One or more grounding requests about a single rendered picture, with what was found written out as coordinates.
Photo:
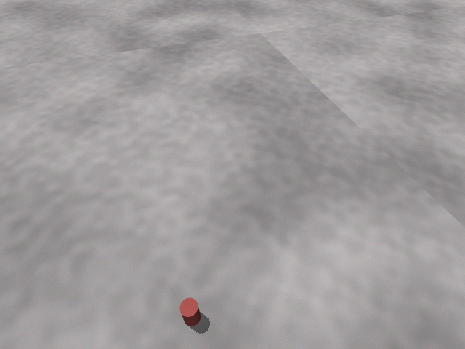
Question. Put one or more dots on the can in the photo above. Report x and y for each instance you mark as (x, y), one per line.
(190, 311)

